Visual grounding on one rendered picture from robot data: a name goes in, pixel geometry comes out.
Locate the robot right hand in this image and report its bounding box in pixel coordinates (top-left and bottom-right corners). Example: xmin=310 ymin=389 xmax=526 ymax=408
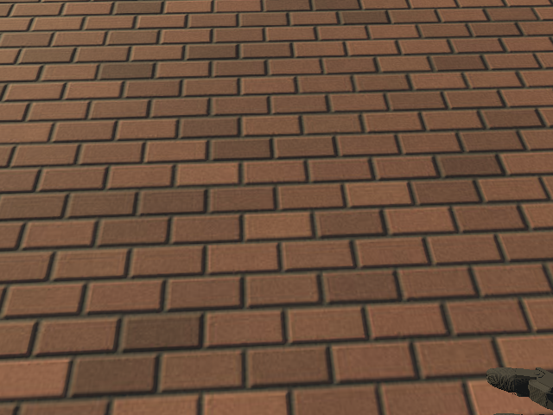
xmin=486 ymin=367 xmax=553 ymax=415

